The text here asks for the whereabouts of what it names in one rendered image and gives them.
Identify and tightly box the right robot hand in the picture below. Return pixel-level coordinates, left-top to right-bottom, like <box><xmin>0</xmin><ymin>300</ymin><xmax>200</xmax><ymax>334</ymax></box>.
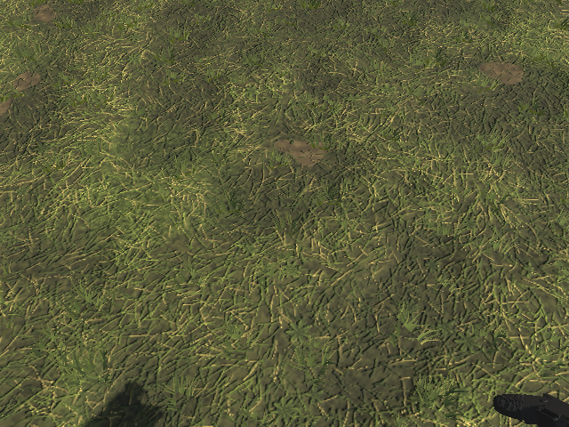
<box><xmin>493</xmin><ymin>393</ymin><xmax>569</xmax><ymax>427</ymax></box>

